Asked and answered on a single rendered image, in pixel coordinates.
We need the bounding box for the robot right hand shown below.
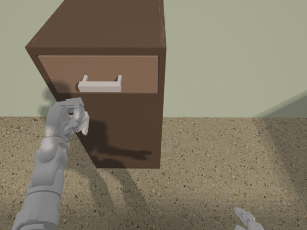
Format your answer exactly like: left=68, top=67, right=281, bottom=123
left=234, top=207, right=264, bottom=230

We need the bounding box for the drawer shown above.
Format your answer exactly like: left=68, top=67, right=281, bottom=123
left=38, top=55, right=158, bottom=93

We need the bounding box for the cabinet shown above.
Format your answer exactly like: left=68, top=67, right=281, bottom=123
left=25, top=0, right=166, bottom=169

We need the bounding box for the robot left hand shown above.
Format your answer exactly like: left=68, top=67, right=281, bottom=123
left=45, top=97, right=89, bottom=143

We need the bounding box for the robot left forearm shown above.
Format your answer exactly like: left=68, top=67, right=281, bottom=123
left=12, top=137, right=68, bottom=230

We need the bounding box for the handle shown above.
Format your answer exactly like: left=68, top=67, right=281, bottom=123
left=78, top=75, right=122, bottom=92

